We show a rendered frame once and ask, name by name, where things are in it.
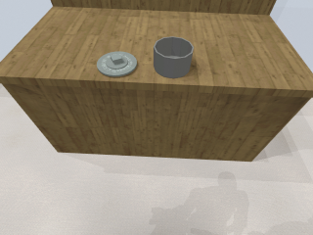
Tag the pot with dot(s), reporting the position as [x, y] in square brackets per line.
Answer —
[173, 56]

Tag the table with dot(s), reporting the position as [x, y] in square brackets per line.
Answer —
[245, 82]

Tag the lid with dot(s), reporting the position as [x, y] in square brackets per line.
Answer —
[124, 67]

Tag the knob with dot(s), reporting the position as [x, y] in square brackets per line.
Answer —
[116, 58]

